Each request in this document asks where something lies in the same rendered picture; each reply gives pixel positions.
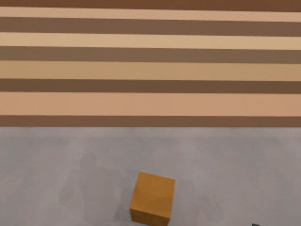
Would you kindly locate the carton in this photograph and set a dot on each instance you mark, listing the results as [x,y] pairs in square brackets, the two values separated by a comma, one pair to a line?
[151,203]

